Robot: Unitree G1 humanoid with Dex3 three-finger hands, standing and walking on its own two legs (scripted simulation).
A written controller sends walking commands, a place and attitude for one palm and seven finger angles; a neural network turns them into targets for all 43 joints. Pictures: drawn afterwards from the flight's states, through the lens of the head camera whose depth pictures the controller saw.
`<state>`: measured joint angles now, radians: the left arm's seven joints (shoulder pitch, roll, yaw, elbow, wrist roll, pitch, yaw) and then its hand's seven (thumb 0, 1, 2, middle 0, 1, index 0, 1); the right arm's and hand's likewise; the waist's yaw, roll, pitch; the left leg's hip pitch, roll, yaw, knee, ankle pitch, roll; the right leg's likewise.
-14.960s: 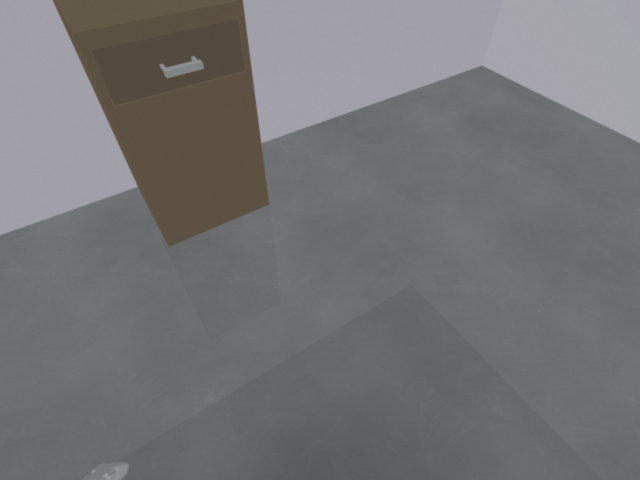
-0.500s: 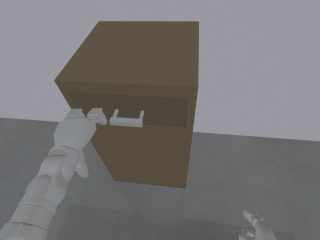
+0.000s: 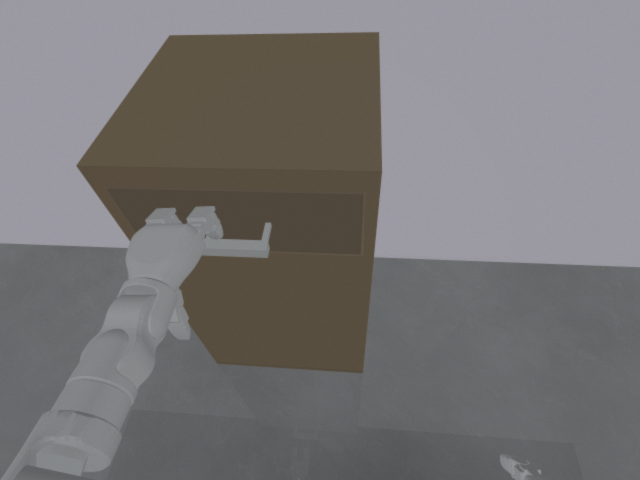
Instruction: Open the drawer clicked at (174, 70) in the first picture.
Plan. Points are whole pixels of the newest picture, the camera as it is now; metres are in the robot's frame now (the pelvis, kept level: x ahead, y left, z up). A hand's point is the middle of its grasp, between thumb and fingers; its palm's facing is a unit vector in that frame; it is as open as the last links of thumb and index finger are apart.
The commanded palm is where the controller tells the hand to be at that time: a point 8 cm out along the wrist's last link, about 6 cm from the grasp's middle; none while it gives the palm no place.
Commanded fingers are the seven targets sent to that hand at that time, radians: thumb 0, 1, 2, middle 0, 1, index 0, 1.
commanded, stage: move the hooked fingers above the handle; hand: left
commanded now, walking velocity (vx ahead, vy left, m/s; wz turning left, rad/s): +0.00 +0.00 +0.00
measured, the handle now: (237, 238) +0.49 +0.19 -0.04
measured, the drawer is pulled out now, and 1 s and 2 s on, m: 0.00 0.00 0.00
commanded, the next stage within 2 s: lower the fingers behind the handle in 1.38 s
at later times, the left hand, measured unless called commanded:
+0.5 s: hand (206, 252) +0.42 +0.21 +0.02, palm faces -0.06 -0.04 -1.00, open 13.9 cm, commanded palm +0.41 +0.21 +0.08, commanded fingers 0.00 -0.50 0.30 -0.30 -1.20 -0.30 -1.20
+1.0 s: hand (217, 241) +0.45 +0.20 +0.00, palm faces -0.07 -0.04 -1.00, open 13.8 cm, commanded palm +0.42 +0.20 +0.07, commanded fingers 0.00 -0.50 0.30 -0.30 -1.20 -0.30 -1.20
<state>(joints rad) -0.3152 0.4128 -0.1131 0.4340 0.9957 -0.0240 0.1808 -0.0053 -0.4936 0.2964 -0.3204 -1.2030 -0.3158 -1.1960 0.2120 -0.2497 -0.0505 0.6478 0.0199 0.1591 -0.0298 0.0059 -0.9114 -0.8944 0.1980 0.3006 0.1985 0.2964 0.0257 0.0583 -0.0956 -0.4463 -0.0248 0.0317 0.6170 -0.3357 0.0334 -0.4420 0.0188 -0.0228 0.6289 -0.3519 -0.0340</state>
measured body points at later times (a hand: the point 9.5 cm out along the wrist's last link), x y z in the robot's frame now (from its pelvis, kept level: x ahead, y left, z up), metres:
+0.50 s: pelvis -0.01 +0.01 -0.01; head +0.05 -0.01 +0.44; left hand +0.41 +0.21 +0.07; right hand +0.07 -0.26 -0.14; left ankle -0.02 +0.10 -0.72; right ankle -0.03 -0.10 -0.72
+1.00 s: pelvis -0.01 +0.02 -0.01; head +0.07 +0.01 +0.43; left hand +0.45 +0.20 +0.06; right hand +0.01 -0.25 -0.15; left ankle -0.02 +0.10 -0.72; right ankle -0.03 -0.10 -0.72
